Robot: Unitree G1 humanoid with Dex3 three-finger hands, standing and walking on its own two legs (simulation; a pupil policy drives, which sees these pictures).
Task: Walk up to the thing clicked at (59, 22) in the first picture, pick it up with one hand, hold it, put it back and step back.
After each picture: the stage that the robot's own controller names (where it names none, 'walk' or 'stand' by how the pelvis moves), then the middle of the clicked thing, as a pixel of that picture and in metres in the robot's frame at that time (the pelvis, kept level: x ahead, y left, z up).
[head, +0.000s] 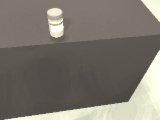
stand; (55, 23) +0.65 +0.13 +0.05
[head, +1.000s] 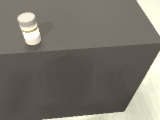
walk; (30, 29) +0.55 +0.24 +0.08
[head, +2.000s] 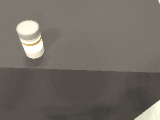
stand; (31, 40) +0.45 +0.18 +0.08
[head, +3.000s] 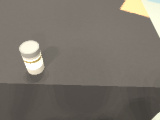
stand; (32, 58) +0.43 +0.19 +0.05
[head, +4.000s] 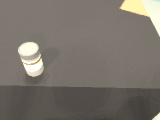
stand; (32, 59) +0.42 +0.19 +0.05
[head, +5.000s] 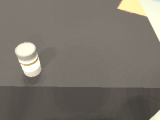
stand; (29, 60) +0.42 +0.20 +0.05
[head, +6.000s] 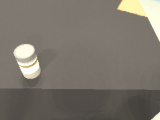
stand; (28, 62) +0.41 +0.20 +0.05
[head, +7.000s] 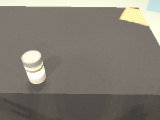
rise first; (34, 67) +0.40 +0.20 +0.05
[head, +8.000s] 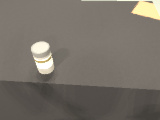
go down; (43, 58) +0.43 +0.19 +0.05
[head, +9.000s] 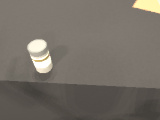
go down; (41, 56) +0.43 +0.18 +0.06
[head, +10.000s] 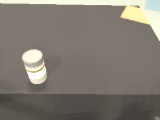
go down; (35, 67) +0.41 +0.17 +0.06
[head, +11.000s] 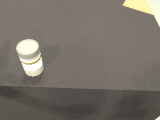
close in; (31, 58) +0.41 +0.18 +0.07
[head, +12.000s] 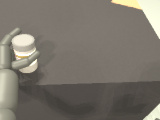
close; (25, 54) +0.42 +0.18 +0.09
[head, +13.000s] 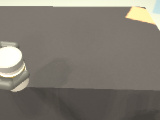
lift; (12, 70) +0.29 +0.21 +0.18
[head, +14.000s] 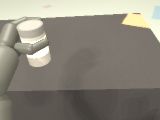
lift; (35, 43) +0.34 +0.14 +0.25
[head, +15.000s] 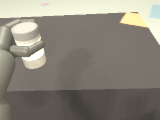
hold; (30, 46) +0.34 +0.15 +0.24
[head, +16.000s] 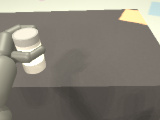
hold; (30, 51) +0.34 +0.16 +0.21
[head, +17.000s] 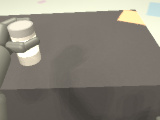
crouch; (25, 43) +0.36 +0.17 +0.23
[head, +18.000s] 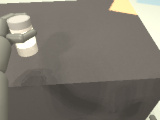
lower; (23, 36) +0.44 +0.18 +0.18
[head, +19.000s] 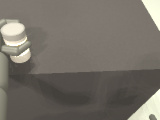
lower; (17, 43) +0.45 +0.20 +0.10
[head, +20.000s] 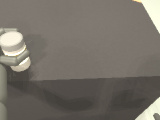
lower; (16, 52) +0.42 +0.20 +0.09
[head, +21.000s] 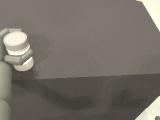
lower; (20, 52) +0.42 +0.19 +0.09
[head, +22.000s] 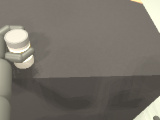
rest; (20, 49) +0.43 +0.19 +0.09
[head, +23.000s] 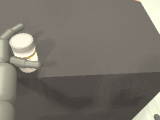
withdraw; (25, 53) +0.42 +0.17 +0.09
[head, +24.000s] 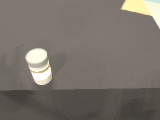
sink last; (40, 67) +0.38 +0.16 +0.07
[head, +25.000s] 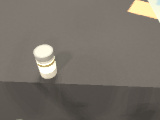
stand; (46, 62) +0.41 +0.17 +0.06
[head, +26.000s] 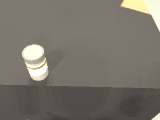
stand; (36, 63) +0.39 +0.17 +0.06
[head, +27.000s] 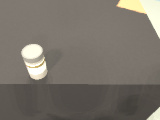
stand; (35, 62) +0.40 +0.17 +0.06
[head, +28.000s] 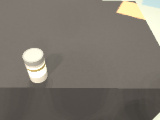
walk; (36, 66) +0.40 +0.17 +0.06
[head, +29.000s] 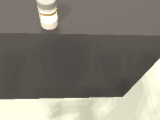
walk; (47, 12) +0.57 +0.13 +0.07
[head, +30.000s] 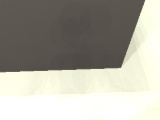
walk; out of the picture +0.91 +0.23 +0.07
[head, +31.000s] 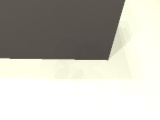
stand; out of the picture +1.18 +0.21 +0.06
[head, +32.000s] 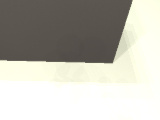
stand; out of the picture +1.15 +0.17 +0.05
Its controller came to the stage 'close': yes
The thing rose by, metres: 0.21
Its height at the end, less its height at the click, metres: +0.00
